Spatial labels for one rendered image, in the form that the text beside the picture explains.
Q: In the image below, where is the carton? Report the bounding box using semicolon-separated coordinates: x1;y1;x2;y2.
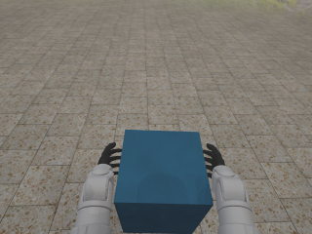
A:
113;130;214;234

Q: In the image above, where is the left robot forearm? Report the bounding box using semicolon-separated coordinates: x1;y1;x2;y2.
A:
70;164;114;234

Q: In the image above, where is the left robot hand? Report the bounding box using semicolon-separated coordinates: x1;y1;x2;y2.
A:
97;142;122;176

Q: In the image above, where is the right robot forearm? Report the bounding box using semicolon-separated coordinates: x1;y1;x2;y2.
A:
212;165;261;234

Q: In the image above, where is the right robot hand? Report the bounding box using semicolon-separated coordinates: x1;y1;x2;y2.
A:
203;143;225;178

